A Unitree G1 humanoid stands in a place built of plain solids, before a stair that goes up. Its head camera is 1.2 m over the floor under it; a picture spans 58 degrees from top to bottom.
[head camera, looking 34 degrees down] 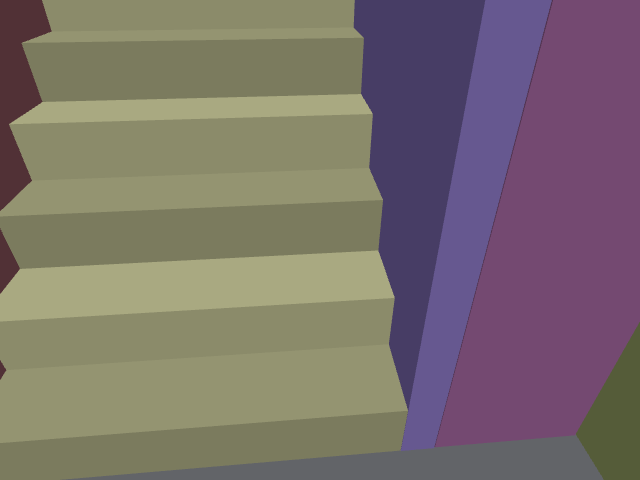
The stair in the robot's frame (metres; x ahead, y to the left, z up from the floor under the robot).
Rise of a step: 0.19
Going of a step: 0.23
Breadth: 1.12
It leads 5 degrees to the left of straight ahead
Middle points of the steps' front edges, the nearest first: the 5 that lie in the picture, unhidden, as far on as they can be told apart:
0.64 0.33 0.19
0.88 0.35 0.38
1.11 0.37 0.57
1.34 0.39 0.76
1.57 0.41 0.95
